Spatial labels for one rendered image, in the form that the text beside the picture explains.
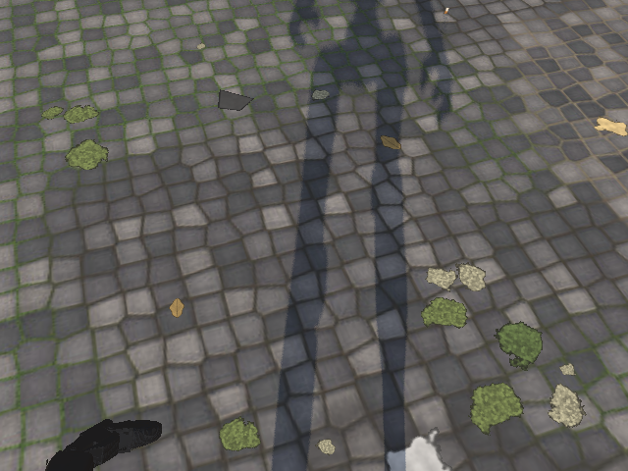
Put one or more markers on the robot left hand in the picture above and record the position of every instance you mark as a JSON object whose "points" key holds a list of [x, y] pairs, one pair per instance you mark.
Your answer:
{"points": [[102, 442]]}

